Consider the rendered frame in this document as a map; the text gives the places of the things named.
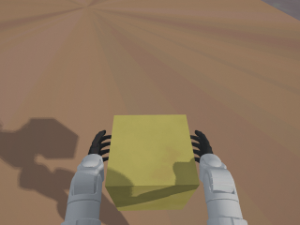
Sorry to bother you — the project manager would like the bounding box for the carton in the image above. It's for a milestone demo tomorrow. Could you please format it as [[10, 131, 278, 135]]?
[[105, 114, 200, 211]]

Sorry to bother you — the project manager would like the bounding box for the left robot forearm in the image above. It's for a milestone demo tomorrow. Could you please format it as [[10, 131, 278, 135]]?
[[60, 154, 105, 225]]

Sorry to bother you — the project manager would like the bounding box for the robot left hand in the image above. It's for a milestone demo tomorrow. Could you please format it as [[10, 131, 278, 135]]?
[[88, 129, 112, 162]]

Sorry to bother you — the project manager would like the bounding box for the robot right hand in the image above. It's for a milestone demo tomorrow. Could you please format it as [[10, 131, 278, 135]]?
[[189, 130, 214, 163]]

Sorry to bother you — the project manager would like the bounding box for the right robot forearm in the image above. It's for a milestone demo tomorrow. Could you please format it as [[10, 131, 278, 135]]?
[[199, 153, 248, 225]]

